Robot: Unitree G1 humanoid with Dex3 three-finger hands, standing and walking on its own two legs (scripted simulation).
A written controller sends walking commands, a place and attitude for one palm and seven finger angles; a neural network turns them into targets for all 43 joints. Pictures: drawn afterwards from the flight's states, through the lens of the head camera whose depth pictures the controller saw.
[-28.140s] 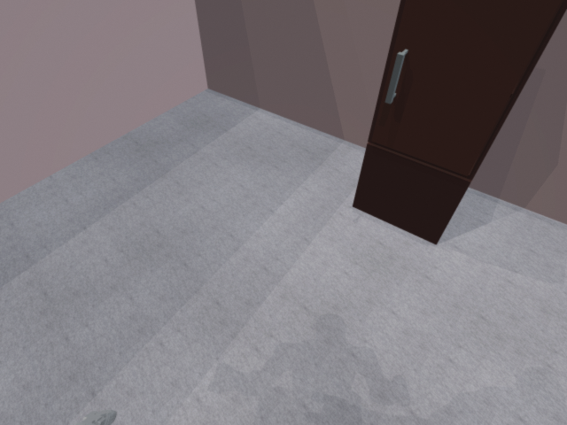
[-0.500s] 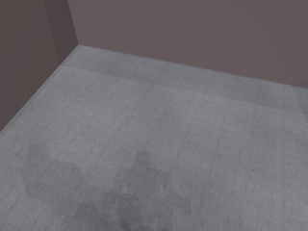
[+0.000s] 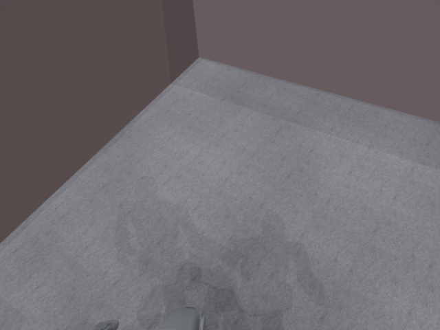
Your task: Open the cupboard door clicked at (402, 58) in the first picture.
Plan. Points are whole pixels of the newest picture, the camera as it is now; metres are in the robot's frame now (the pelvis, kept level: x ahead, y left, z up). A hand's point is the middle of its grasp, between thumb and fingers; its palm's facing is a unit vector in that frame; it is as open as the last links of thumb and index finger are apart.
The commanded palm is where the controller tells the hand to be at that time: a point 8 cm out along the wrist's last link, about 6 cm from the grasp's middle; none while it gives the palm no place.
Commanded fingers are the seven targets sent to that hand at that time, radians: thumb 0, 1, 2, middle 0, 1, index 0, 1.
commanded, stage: turn to face it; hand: left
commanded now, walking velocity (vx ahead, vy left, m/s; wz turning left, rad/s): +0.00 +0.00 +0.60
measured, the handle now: out of the picture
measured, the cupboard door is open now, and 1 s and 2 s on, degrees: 49 49 49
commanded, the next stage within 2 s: none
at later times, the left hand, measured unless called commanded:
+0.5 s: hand out of the picture +0.02 +0.23 -0.16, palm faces +0.32 -0.91 -0.27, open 7.4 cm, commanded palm none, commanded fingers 0.00 0.90 0.90 -0.20 -0.30 -0.20 -0.30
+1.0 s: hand out of the picture -0.06 +0.17 -0.19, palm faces +0.60 -0.77 -0.20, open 7.4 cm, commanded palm none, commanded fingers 0.00 0.90 0.90 -0.20 -0.30 -0.20 -0.30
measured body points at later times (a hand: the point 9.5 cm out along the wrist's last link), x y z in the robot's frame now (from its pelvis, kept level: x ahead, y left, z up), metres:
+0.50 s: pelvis +0.00 -0.01 +0.00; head +0.04 +0.01 +0.45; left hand +0.01 +0.28 -0.14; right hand +0.18 -0.22 -0.13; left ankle -0.01 +0.12 -0.74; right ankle +0.04 -0.16 -0.69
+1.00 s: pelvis +0.01 -0.03 -0.01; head +0.04 +0.02 +0.43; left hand -0.09 +0.21 -0.17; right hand +0.26 -0.18 -0.14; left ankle -0.04 +0.06 -0.74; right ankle +0.06 -0.15 -0.72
